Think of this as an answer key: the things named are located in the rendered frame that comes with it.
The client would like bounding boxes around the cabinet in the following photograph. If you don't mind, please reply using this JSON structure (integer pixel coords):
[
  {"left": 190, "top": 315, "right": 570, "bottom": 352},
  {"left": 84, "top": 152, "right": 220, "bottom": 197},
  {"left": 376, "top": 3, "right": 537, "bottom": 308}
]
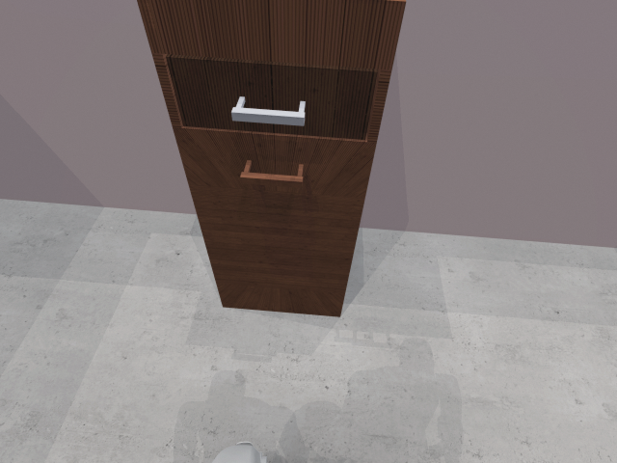
[{"left": 137, "top": 0, "right": 406, "bottom": 317}]

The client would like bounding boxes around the drawer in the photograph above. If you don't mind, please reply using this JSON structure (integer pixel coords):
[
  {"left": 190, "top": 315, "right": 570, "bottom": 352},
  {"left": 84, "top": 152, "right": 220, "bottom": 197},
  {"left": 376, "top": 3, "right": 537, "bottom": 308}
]
[{"left": 166, "top": 54, "right": 378, "bottom": 140}]

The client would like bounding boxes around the handle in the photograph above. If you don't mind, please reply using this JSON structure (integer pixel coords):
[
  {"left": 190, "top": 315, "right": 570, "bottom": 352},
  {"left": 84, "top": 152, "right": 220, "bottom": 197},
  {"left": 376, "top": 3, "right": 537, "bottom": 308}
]
[
  {"left": 231, "top": 96, "right": 306, "bottom": 126},
  {"left": 240, "top": 172, "right": 303, "bottom": 188}
]

